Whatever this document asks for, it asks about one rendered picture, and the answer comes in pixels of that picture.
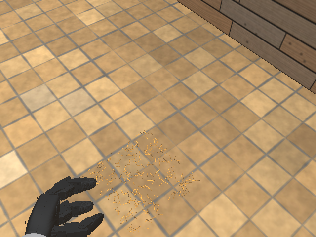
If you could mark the left robot hand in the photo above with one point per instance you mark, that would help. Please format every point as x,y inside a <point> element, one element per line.
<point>48,213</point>

